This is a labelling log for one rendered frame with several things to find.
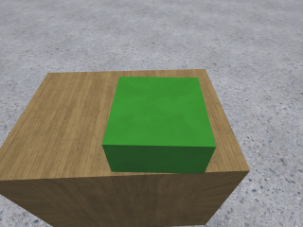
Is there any pedestal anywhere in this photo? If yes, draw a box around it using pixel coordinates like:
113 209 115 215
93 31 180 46
0 69 250 227

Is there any carton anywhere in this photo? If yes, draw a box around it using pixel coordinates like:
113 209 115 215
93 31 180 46
102 77 216 174

